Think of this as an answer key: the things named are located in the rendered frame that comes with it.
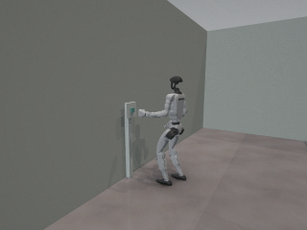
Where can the left robot forearm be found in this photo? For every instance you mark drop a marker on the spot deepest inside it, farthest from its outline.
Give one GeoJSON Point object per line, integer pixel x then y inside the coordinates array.
{"type": "Point", "coordinates": [157, 114]}

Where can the panel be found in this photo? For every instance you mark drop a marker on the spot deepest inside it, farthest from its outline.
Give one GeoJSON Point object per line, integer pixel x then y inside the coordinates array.
{"type": "Point", "coordinates": [128, 137]}

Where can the right robot hand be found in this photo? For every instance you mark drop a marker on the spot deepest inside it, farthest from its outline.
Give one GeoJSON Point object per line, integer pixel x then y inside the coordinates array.
{"type": "Point", "coordinates": [169, 124]}

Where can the left robot foot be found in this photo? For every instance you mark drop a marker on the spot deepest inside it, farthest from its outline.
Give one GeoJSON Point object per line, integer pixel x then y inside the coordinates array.
{"type": "Point", "coordinates": [162, 181]}

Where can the right robot upper arm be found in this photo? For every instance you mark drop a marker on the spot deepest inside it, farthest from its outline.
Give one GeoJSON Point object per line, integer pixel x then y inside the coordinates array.
{"type": "Point", "coordinates": [185, 109]}

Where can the robot head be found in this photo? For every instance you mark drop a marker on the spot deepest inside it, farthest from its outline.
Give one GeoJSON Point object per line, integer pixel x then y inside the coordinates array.
{"type": "Point", "coordinates": [175, 80]}

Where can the left robot upper arm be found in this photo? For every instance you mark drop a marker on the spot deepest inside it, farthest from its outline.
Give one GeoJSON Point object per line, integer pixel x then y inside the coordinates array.
{"type": "Point", "coordinates": [169, 99]}

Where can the left robot hand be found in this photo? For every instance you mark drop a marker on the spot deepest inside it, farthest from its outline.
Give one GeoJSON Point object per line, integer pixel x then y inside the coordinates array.
{"type": "Point", "coordinates": [141, 113]}

